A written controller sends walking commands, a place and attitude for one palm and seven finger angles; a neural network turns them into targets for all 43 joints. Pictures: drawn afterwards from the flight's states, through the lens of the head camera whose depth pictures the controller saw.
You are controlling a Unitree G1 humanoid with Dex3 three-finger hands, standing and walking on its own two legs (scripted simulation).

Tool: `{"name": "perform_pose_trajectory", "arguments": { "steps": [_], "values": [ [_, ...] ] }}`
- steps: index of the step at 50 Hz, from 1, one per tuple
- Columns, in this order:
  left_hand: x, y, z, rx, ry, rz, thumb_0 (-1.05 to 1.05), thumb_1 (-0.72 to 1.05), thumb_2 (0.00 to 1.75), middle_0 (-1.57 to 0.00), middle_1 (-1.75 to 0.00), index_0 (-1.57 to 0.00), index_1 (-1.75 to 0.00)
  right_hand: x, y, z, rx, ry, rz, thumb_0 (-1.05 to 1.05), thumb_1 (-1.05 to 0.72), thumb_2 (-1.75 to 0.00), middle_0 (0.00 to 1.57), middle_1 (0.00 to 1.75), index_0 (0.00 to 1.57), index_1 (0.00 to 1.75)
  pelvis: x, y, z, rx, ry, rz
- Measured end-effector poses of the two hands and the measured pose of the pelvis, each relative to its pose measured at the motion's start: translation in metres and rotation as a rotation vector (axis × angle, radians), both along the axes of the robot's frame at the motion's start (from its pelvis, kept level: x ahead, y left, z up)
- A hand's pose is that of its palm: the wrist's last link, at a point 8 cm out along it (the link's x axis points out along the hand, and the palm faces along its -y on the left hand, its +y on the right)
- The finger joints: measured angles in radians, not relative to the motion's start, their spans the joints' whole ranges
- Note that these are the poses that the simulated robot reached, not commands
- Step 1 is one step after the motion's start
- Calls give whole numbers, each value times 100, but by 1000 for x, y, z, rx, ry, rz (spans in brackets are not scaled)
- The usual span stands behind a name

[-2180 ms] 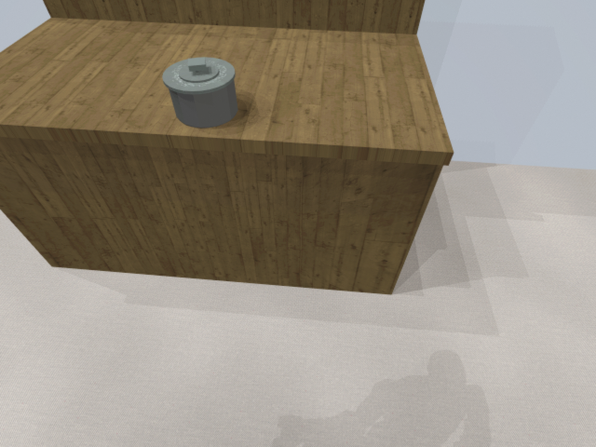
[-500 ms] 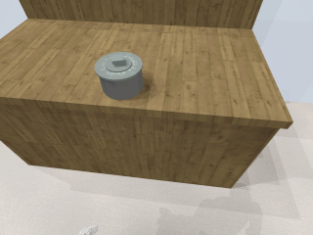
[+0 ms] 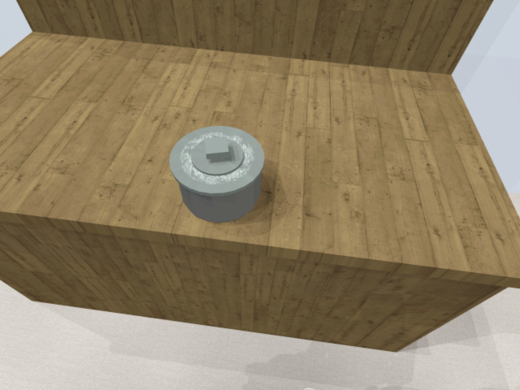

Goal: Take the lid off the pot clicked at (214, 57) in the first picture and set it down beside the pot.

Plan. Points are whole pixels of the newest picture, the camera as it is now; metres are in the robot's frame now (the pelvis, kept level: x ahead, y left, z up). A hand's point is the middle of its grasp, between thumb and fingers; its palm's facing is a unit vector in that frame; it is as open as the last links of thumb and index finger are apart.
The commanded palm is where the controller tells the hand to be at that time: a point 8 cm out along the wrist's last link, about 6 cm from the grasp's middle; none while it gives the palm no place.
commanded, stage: come to a stop and stand still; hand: left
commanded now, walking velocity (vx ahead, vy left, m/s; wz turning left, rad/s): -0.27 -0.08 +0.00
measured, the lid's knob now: (216, 147) +0.49 +0.12 +0.07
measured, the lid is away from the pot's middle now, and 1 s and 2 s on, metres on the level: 0.00 0.00 0.00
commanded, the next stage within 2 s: look again from close up in 1.02 s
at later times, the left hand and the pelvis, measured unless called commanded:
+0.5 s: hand out of the picture +0.05 +0.18 -0.17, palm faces +0.02 -0.97 -0.23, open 7.3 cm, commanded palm none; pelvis -0.02 -0.01 +0.00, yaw -2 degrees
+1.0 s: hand out of the picture -0.07 +0.18 -0.18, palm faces +0.02 -0.98 -0.18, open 7.4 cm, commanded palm none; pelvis -0.04 +0.01 +0.00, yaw -2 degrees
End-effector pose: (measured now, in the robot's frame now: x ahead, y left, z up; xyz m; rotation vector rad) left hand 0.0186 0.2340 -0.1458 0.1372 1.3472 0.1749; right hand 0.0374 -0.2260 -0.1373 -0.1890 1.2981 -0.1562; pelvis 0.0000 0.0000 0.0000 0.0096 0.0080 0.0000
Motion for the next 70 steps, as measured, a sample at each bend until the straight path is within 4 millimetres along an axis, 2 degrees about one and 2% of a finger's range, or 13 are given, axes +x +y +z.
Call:
{"name": "perform_pose_trajectory", "arguments": {
  "steps": [7, 10, 14, 19, 25, 28, 34, 41, 46, 58, 70],
  "values": [
    [51, -19, 1, 43, -65, -57, 0, 91, 90, -20, -30, -20, -30, 2, -19, -23, 38, 49, -77, 0, -92, -90, 21, 30, 20, 30, 16, -21, -11, 19, -9, -15],
    [60, -25, 6, 59, -88, -68, 0, 91, 90, -20, -30, -20, -30, 4, -31, -26, 35, 64, -99, 0, -92, -90, 20, 30, 20, 30, 14, -27, -11, 13, -9, -9],
    [60, -30, 12, 66, -108, -65, 0, 91, 90, -20, -30, -20, -30, 6, -40, -23, 27, 56, -98, 1, -92, -90, 20, 30, 20, 30, 8, -28, -7, 11, -8, -15],
    [50, -28, 15, 57, -120, -64, 0, 91, 90, -20, -30, -20, -30, 7, -40, -15, 27, 23, -78, 0, -91, -90, 20, 30, 20, 30, -2, -25, -3, 12, -6, -23],
    [22, -11, 6, 33, -104, -48, 0, 91, 90, -20, -30, -21, -30, -2, -24, -5, 13, -21, -53, 0, -91, -90, 20, 30, 20, 30, -17, -11, -4, -1, -7, -33],
    [6, 2, -4, 16, -76, -31, 0, 91, 90, -20, -30, -20, -30, -17, -11, -4, -1, -27, -45, 0, -91, -90, 20, 30, 20, 30, -23, -1, -7, -12, -14, -29],
    [-27, 15, -5, 5, -11, -6, 1, 91, 90, -20, -30, -20, -30, -51, 11, 0, 8, 54, -34, 1, -93, -90, 20, 30, 20, 30, -27, 9, -2, 0, -11, -20],
    [-67, 12, 0, 7, 86, -9, 1, 91, 90, -19, -30, -20, -30, -68, 18, -7, 32, 77, -56, 1, -93, -90, 20, 30, 20, 30, -33, 14, 0, -7, -19, -28],
    [-83, 3, 0, -10, 114, -12, 1, 91, 90, -19, -30, -20, -30, -78, 21, -8, 44, 82, -63, 1, -92, -90, 20, 30, 20, 30, -38, 14, 1, -8, -30, -30],
    [-86, -16, -2, -35, 92, -36, 0, 91, 90, -20, -30, -20, -30, -100, 23, -11, 71, 110, -66, 1, -91, -90, 20, 30, 20, 30, -45, 7, 0, 3, -23, -28],
    [-58, -8, 6, 33, -28, -58, 1, 92, 90, -20, -30, -20, -30, -79, 8, -22, 76, 12, -73, 1, -92, -90, 20, 30, 20, 30, -50, 4, -6, -7, -26, -20]
  ]
}}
